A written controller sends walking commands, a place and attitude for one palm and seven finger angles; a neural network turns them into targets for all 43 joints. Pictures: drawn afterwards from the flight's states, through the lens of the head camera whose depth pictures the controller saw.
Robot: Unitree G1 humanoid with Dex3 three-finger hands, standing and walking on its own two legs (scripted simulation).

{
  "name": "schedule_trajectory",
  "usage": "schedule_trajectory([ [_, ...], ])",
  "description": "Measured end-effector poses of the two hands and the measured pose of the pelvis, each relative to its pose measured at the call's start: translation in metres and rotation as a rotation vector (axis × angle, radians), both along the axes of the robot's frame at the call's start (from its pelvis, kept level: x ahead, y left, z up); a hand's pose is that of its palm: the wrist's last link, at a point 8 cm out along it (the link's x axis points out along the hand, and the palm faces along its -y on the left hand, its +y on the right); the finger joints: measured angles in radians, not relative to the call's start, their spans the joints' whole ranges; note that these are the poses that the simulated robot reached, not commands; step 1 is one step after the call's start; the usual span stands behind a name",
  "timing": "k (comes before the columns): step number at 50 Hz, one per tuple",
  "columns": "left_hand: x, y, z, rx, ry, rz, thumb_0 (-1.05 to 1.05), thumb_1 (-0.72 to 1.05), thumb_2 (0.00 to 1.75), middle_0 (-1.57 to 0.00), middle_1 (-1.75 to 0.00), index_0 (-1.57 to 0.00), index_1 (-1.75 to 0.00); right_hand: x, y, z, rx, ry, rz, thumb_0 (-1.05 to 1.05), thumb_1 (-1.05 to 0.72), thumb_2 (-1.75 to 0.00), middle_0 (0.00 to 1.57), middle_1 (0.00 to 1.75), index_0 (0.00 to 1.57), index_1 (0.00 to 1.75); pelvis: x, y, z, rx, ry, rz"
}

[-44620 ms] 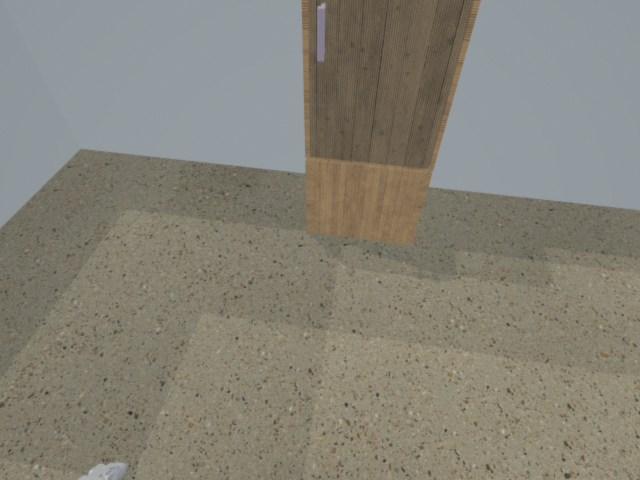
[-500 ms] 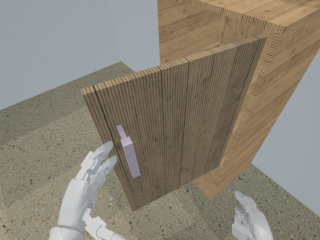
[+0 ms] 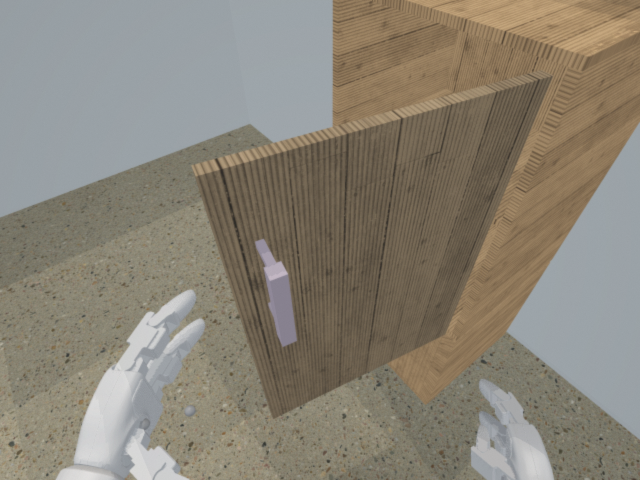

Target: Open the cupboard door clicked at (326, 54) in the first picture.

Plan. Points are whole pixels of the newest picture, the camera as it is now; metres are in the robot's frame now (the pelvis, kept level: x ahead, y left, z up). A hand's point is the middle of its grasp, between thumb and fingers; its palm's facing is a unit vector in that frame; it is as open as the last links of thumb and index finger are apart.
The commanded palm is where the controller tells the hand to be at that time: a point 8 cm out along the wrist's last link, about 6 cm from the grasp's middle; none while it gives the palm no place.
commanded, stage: draw the hand back to the body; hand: left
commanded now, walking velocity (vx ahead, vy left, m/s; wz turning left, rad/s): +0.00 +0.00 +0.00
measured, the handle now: (275, 294) +0.30 +0.07 +0.11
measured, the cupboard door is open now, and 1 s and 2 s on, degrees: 79 79 79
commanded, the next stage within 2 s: step back with the hand held close in 1.56 s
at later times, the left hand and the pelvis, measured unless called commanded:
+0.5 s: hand (129, 381) +0.18 +0.19 +0.14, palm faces -0.04 -0.99 -0.12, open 16.2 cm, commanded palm +0.14 +0.25 +0.16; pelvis +0.00 +0.01 +0.01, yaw +0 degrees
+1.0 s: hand (61, 335) +0.21 +0.25 +0.17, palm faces +0.35 -0.84 -0.41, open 11.3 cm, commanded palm +0.16 +0.30 +0.19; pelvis +0.02 +0.02 +0.03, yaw -2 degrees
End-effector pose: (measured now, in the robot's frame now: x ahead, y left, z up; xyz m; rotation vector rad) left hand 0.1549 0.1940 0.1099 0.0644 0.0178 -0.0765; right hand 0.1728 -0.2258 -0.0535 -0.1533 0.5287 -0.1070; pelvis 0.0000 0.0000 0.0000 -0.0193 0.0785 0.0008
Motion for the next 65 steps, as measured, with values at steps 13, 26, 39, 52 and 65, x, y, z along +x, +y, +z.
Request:
schedule_trajectory([
  [13,0.01,0.025,0.018,0.037,-0.028,0.013,-0.02,-0.5,0.3,-0.15,-0.3,-0.15,-0.3,-0.009,0.014,0.004,0.013,-0.006,-0.004,0.02,-0.9,-0.9,0.2,0.3,0.2,0.3,-0.004,0.008,0.005,-0.006,-0.029,-0.006],
  [26,0.011,0.053,0.035,0.099,-0.017,0.06,-0.02,-0.45,0.32,-0.16,-0.3,-0.15,-0.3,0.002,0.016,0.017,-0.01,-0.039,0.002,0.02,-0.9,-0.9,0.2,0.3,0.2,0.3,0.002,0.013,0.014,-0.01,-0.054,-0.009],
  [39,0.002,0.079,0.056,0.321,-0.033,0.378,-0.01,-0.09,0.48,-0.17,-0.3,-0.17,-0.3,0.01,0.027,0.013,-0.032,0.081,0.032,0.02,-0.9,-0.9,0.2,0.3,0.2,0.3,0.01,0.017,0.028,0.001,-0.095,-0.019],
  [52,0.017,0.096,0.085,0.393,-0.119,0.434,0.0,0.35,0.67,-0.19,-0.3,-0.19,-0.31,0.015,0.023,0.009,-0.013,0.131,0.015,0.02,-0.9,-0.9,0.2,0.3,0.2,0.3,0.018,0.016,0.034,0.006,-0.115,-0.03],
  [65,0.018,0.108,0.095,0.402,-0.161,0.494,0.01,0.77,0.85,-0.21,-0.3,-0.2,-0.31,0.011,0.005,0.011,-0.034,0.154,-0.011,0.01,-0.9,-0.9,0.2,0.29,0.2,0.3,0.016,0.01,0.036,0.005,-0.129,-0.036],
])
